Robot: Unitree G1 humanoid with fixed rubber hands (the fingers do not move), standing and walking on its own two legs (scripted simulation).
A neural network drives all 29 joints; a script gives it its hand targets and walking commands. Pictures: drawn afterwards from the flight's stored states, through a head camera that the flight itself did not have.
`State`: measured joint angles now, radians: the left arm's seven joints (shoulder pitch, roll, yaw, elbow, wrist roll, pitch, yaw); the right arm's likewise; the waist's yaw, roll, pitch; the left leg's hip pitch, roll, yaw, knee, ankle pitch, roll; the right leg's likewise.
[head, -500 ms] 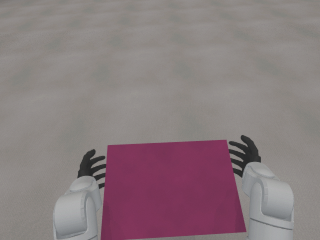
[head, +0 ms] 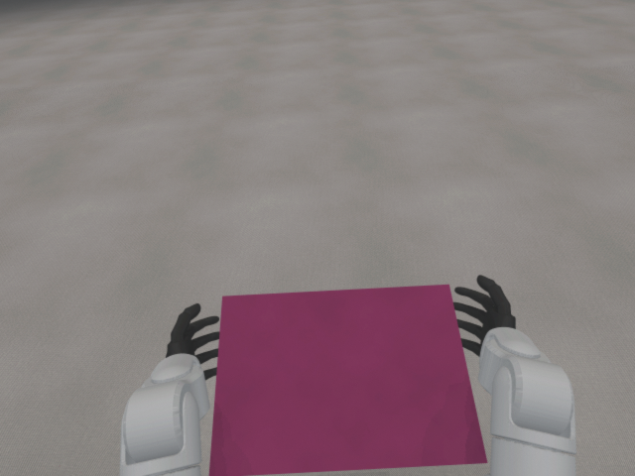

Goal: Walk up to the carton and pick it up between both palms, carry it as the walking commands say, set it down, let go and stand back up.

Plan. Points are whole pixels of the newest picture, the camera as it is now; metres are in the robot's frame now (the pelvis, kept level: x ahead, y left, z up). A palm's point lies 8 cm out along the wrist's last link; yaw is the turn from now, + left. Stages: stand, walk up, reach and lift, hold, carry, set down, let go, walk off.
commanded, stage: carry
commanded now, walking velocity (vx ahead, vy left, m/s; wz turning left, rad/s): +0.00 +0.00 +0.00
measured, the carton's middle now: (339, 382) +0.27 +0.00 -0.03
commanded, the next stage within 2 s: hold in 0.32 s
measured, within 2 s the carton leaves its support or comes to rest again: neither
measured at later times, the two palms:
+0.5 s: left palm (198, 383) +0.25 +0.18 +0.02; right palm (485, 365) +0.26 -0.19 +0.03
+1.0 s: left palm (198, 375) +0.25 +0.17 +0.04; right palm (494, 351) +0.27 -0.20 +0.05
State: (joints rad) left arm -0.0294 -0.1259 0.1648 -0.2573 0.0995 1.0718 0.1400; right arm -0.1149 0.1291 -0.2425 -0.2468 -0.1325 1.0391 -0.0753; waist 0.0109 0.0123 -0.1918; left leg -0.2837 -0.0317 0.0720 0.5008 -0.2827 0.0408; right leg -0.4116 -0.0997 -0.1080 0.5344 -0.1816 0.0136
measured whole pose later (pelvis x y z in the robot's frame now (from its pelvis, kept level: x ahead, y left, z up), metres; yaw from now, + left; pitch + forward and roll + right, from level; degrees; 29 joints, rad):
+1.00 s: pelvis -0.03 -0.01 +0.00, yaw +0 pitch -6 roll +1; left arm -0.29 -0.07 0.31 0.38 0.22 0.67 0.02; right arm -0.31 0.10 -0.38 0.29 -0.27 0.68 0.08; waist 0.01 0.02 0.00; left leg -0.12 -0.01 0.05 0.47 -0.25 0.03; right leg -0.23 -0.01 -0.02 0.46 -0.13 -0.01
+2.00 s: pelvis -0.01 -0.01 -0.02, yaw +1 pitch +23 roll +1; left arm -0.30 -0.06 0.33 0.50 0.24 0.13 -0.05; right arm -0.29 0.14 -0.43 0.39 -0.27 0.13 0.02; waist 0.01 0.02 0.00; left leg -0.77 -0.02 0.03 0.66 -0.28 0.03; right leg -0.86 -0.01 0.01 0.62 -0.15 -0.02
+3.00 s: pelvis -0.05 -0.01 -0.16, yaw +5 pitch +49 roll +2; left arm -0.75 0.08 0.28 0.64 0.14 0.25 -0.02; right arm -0.65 0.04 -0.52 0.47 -0.18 0.25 -0.01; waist -0.01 0.02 -0.29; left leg -1.71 -0.06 0.02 1.32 -0.46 0.02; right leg -1.79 0.02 0.06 1.27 -0.33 0.01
